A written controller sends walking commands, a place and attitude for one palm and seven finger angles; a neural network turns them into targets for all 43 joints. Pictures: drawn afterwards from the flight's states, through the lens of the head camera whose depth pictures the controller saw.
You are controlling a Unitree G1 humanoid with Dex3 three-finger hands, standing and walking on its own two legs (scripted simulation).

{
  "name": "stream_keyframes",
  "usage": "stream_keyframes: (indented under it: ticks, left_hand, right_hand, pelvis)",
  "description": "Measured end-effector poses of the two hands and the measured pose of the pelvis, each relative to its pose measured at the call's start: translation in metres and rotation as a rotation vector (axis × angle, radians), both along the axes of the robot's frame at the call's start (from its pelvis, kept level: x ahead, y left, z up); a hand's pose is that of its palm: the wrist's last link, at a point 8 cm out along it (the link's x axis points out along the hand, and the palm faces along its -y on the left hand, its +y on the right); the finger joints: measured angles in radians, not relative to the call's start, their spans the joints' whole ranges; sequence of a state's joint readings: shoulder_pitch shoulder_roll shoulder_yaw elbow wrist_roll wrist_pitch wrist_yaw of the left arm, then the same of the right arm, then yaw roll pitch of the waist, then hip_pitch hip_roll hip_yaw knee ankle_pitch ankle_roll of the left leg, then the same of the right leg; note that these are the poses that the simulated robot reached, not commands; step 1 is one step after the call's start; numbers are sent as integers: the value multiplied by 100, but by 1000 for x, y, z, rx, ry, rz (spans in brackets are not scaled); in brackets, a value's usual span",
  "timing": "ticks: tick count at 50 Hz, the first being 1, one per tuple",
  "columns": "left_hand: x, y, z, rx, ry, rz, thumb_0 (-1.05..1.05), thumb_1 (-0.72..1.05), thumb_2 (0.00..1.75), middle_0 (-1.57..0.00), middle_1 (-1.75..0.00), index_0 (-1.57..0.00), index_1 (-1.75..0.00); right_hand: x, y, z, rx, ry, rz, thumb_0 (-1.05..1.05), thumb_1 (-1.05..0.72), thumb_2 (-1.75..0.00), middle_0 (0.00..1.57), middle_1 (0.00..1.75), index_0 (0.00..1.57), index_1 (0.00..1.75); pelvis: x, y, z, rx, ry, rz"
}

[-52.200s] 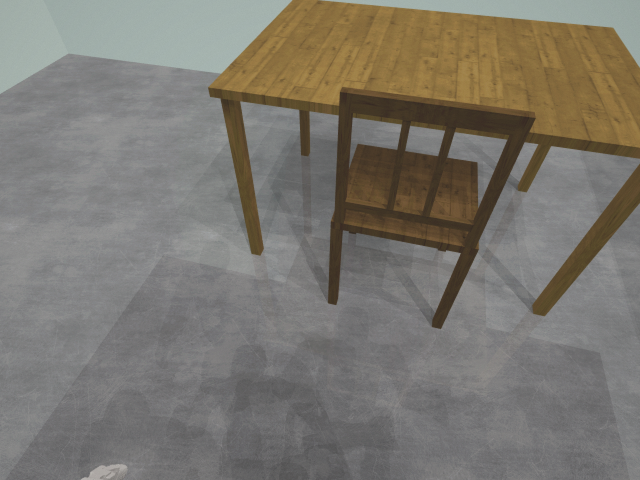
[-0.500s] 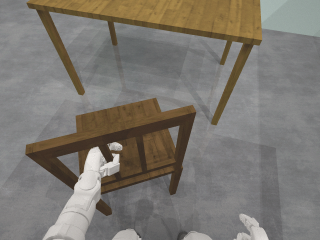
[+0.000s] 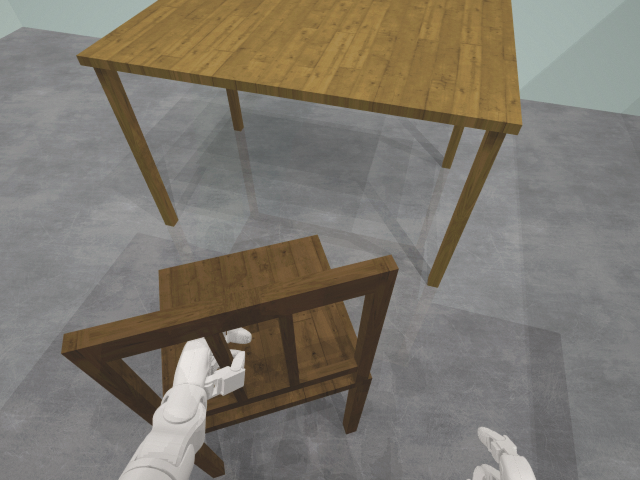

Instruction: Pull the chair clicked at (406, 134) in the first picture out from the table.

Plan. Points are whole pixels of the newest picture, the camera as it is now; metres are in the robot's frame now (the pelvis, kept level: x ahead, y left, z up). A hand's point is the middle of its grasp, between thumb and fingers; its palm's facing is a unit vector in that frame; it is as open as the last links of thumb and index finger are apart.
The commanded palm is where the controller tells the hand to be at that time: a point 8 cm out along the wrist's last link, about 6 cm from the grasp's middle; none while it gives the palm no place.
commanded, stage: stop walking, hand still on the chair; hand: left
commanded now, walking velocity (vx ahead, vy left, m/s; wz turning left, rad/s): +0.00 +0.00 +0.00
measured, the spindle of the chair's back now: (228, 367) +0.29 +0.16 -0.11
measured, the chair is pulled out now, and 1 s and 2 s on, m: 0.57 0.57 0.57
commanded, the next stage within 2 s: open the thumb and straighten the fingers in 0.26 s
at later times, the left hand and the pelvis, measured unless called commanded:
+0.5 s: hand (235, 369) +0.27 +0.14 -0.07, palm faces +0.03 -0.99 -0.12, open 5.7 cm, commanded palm +0.24 +0.19 -0.05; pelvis +0.01 +0.00 -0.01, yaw +1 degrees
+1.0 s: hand (226, 372) +0.27 +0.15 -0.08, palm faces +0.05 -0.99 -0.14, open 16.3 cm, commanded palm +0.25 +0.21 -0.06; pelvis +0.02 +0.00 -0.04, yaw +2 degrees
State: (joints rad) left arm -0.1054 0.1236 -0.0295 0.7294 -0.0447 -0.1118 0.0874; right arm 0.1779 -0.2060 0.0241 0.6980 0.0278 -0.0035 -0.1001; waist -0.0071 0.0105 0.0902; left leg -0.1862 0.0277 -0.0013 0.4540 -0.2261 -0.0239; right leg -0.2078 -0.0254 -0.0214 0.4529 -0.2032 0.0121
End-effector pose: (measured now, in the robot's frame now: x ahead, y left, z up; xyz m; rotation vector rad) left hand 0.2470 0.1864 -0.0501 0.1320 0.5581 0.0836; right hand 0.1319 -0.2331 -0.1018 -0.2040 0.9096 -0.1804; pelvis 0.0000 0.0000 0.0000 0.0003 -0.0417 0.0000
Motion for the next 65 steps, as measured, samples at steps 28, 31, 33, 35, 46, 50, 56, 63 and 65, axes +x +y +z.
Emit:
stream_keyframes:
  ticks: [28, 31, 33, 35, 46, 50, 56, 63, 65]
  left_hand:
    - [8, 6, -1, -20, -28, -36, 2, 44, 68, -30, -126, -50, -145]
    - [10, 8, -2, -24, -26, -34, 1, 21, 56, -33, -129, -49, -144]
    - [12, 10, -4, -20, -18, -29, 1, 3, 48, -35, -129, -48, -141]
    - [12, 12, -4, -15, -12, -20, 1, -12, 41, -37, -126, -46, -135]
    - [5, 13, -7, -15, 10, -7, -1, -49, 22, -24, -73, -25, -74]
    - [3, 19, -9, -10, 16, 7, -1, -52, 21, -16, -46, -16, -47]
    - [2, 27, -10, -5, 20, 8, -1, -54, 20, -6, -17, -6, -17]
    - [1, 30, -9, -20, 17, 4, -1, -54, 20, -2, -4, -2, -4]
    - [-3, 31, -8, -17, 22, 5, -1, -54, 20, -1, -3, -1, -3]
  right_hand:
    - [2, -23, -3, 11, -34, -15, 1, -90, -90, 20, 30, 20, 30]
    - [4, -26, -6, -1, -48, -13, 1, -90, -90, 20, 30, 20, 30]
    - [7, -27, -9, -9, -56, -9, 1, -90, -90, 20, 30, 20, 30]
    - [10, -26, -12, -12, -67, -6, 1, -90, -90, 20, 30, 20, 30]
    - [42, -7, -19, 6, -149, 54, 1, -90, -90, 20, 30, 20, 30]
    - [50, -3, -19, 11, -167, 72, 1, -90, -90, 20, 30, 20, 30]
    - [54, -3, -20, -3, -175, 87, 1, -90, -90, 20, 30, 20, 30]
    - [48, -10, -19, -24, -165, 72, 1, -90, -90, 20, 30, 20, 30]
    - [46, -11, -18, -26, -164, 61, 1, -90, -90, 20, 30, 20, 30]
  pelvis:
    - [10, -2, -14, -2, 118, 17]
    - [12, 0, -20, -2, 144, 13]
    - [13, 1, -23, -2, 158, 14]
    - [15, 2, -26, -2, 170, 13]
    - [22, 4, -38, -6, 202, 27]
    - [23, 3, -41, -7, 209, 32]
    - [22, 1, -44, -15, 213, 42]
    - [23, 2, -45, -17, 218, 41]
    - [24, 2, -45, -17, 219, 39]
